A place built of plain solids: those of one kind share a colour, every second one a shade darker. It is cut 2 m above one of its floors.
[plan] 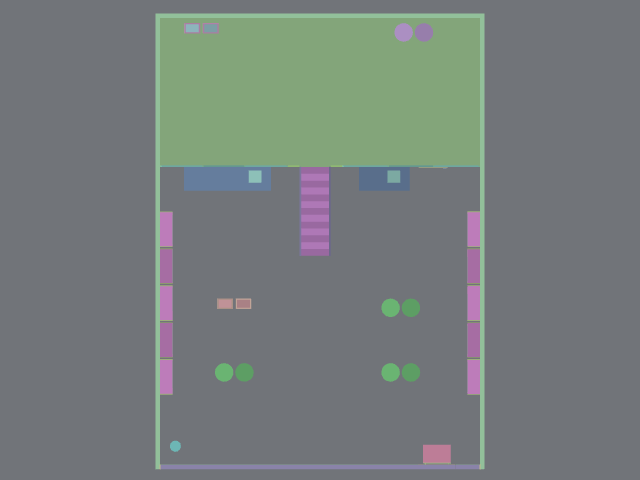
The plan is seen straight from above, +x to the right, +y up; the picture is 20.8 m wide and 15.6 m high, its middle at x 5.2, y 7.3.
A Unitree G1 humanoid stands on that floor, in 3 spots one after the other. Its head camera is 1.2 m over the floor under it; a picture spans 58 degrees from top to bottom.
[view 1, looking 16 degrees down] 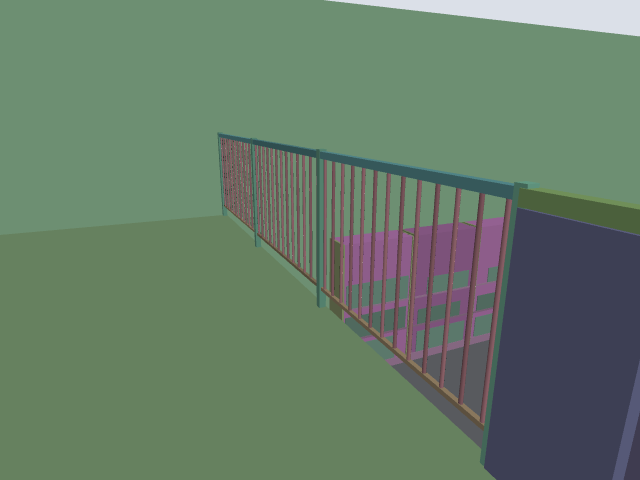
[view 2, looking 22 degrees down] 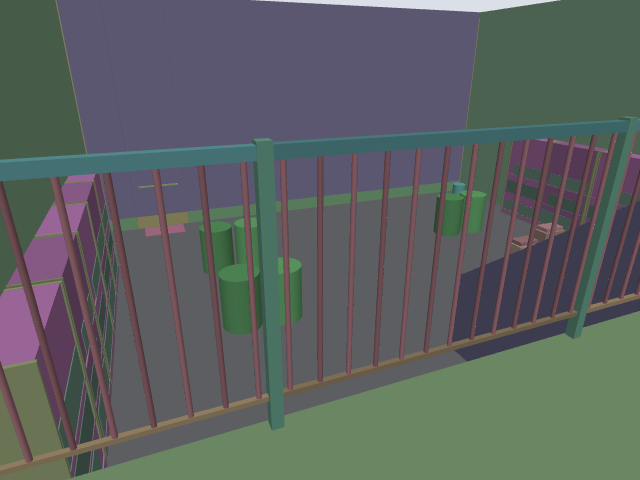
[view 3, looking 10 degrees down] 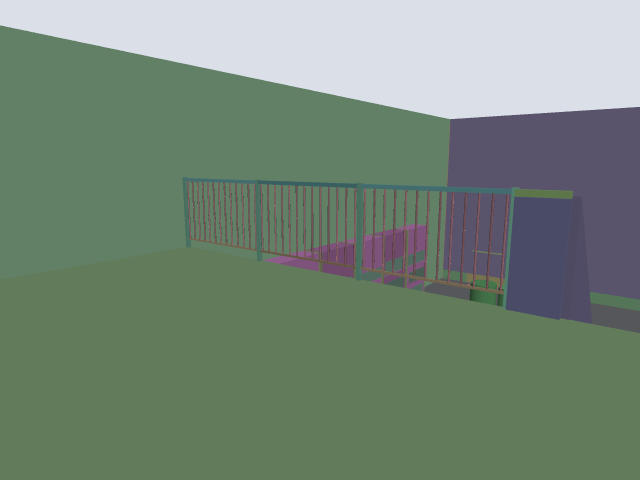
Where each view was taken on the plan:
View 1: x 5.04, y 10.77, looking -24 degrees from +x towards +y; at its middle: upper_guard_post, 2.69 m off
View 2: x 9.20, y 10.87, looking -112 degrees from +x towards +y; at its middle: upper_guard_bar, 1.35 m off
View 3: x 5.04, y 13.41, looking -52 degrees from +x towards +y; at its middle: upper_guard_bar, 4.77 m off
